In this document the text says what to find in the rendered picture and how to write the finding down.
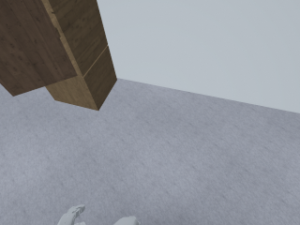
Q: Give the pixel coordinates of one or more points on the cupboard door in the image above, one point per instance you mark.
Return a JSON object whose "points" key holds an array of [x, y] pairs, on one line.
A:
{"points": [[32, 54]]}

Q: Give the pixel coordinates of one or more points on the robot left hand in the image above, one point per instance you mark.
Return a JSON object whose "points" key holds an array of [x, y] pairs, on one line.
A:
{"points": [[69, 217]]}

